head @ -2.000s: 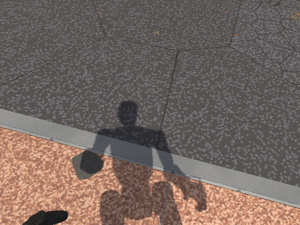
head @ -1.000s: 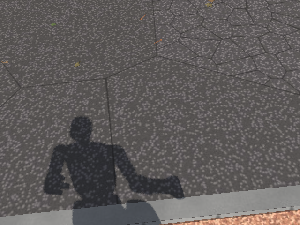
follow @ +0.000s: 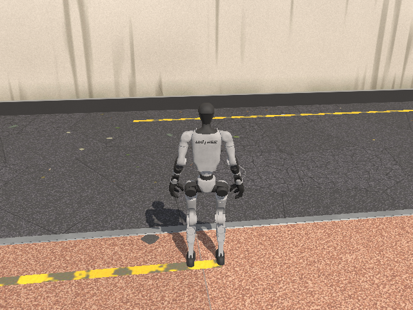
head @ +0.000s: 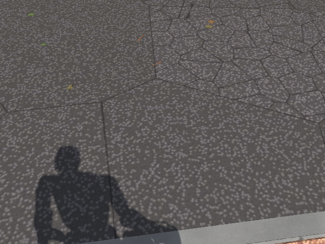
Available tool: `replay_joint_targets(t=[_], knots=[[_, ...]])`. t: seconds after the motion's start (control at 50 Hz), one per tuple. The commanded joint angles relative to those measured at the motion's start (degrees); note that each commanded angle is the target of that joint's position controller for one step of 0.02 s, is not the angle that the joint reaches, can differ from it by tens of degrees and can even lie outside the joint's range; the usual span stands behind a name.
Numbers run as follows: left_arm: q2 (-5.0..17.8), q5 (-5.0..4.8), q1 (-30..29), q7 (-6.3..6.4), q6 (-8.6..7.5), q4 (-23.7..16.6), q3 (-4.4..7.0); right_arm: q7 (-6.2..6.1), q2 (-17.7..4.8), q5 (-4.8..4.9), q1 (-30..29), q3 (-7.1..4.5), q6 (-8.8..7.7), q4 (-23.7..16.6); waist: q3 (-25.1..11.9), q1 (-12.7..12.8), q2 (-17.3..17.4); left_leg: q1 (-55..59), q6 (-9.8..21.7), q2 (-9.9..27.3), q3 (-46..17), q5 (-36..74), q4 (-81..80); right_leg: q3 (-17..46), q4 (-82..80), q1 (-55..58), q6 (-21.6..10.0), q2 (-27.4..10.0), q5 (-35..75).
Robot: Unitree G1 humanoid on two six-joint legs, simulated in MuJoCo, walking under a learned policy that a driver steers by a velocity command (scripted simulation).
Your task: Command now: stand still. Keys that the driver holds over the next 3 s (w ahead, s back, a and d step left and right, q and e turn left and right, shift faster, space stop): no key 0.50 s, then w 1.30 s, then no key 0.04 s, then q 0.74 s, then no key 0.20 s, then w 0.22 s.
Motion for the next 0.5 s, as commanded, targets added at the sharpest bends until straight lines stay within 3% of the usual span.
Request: replay_joint_targets(t=[0.02,0.5], knots=[[6.16,-0.06,-0.13,0.28,-0.57,-1.11,1.16,-0.27,-6.12,0.03,0.57,-1.10,-0.49,-1.11,-1.36,-0.02,0.36,-2.55,1.05,1.75,-1.73,7.19,-5.40,2.69,-4.65,2.02,-1.25,-2.66,8.99],[4.71,-0.26,1.72,0.62,-0.51,6.01,0.07,-0.71,-4.42,0.13,4.77,-0.14,-0.31,4.53,-0.11,0.05,0.15,-3.12,1.29,0.81,-1.12,6.22,-6.21,1.43,-5.67,1.17,-0.95,-2.13,7.45]])
Next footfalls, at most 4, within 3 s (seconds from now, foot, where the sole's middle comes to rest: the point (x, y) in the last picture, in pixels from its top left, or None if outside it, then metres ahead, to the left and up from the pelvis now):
1.22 left None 0.44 0.13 -0.77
1.78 right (193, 192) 0.75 -0.11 -0.77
2.26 left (143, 169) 0.87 0.12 -0.77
2.72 right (190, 162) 0.91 -0.10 -0.77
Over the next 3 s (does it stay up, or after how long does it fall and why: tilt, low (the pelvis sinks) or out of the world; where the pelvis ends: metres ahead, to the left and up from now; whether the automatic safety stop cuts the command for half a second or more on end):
stays up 0.84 -0.01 0.01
